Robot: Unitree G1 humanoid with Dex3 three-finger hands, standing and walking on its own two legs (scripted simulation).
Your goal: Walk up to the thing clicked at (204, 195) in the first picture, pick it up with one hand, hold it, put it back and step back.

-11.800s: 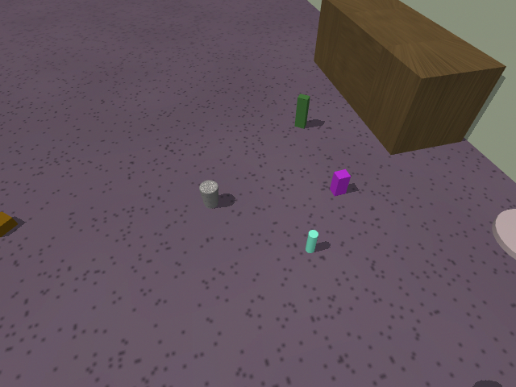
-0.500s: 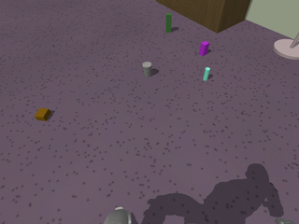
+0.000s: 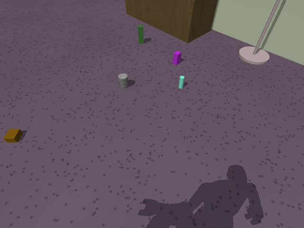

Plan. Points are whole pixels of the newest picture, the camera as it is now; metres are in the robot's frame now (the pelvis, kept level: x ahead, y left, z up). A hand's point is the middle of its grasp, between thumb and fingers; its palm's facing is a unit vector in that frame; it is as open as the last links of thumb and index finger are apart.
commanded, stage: walk up
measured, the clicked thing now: (123, 81) +1.49 +0.27 -0.69
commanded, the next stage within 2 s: stand in 0.60 s
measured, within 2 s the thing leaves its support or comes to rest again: neither
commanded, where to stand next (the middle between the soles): +0.08 +0.02 m, yaw +0 degrees
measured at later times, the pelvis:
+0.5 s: pelvis +0.01 +0.01 +0.02, yaw -3 degrees
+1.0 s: pelvis +0.00 +0.02 +0.03, yaw -2 degrees
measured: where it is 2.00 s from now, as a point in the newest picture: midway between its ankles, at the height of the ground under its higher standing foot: outside the picture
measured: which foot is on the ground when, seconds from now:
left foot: down 0.00-1.00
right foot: down 0.00-1.00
